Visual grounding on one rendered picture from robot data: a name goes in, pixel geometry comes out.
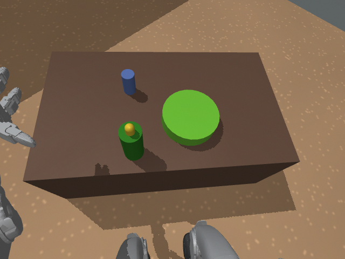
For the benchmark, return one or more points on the left robot hand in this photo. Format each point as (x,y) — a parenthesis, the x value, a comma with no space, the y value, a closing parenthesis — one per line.
(8,106)

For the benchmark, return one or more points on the left robot arm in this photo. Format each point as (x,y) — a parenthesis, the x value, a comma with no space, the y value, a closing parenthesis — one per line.
(11,224)

